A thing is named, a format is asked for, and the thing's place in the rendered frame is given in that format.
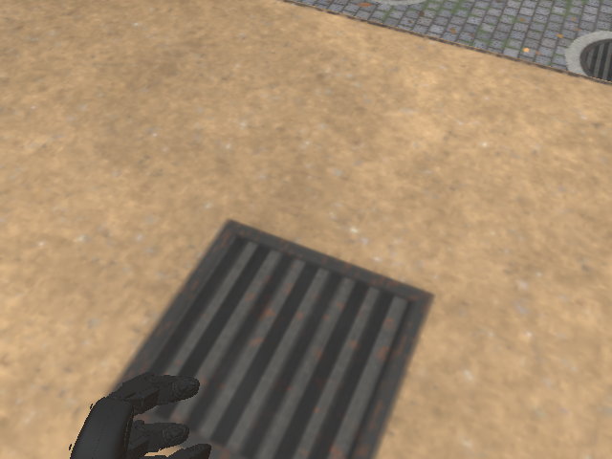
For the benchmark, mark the left robot hand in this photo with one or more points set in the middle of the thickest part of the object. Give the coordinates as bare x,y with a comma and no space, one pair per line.
110,433

